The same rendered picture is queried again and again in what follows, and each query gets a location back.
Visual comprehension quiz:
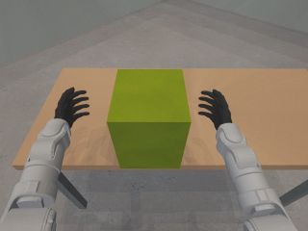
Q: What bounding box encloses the left robot upper arm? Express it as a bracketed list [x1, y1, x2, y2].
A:
[0, 207, 57, 231]

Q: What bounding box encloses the right robot upper arm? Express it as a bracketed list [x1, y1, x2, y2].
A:
[243, 214, 296, 231]

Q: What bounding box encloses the right robot hand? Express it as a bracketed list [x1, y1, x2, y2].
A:
[198, 89, 233, 130]

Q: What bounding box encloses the right robot forearm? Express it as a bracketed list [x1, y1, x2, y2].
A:
[216, 122, 298, 231]

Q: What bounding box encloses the left robot forearm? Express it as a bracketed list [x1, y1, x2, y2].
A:
[0, 118, 71, 228]

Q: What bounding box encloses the left robot hand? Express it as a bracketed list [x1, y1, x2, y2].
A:
[54, 87, 90, 128]

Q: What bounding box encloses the carton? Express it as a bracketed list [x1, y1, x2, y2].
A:
[106, 69, 192, 168]

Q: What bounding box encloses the table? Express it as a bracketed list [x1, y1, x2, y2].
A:
[12, 67, 308, 209]

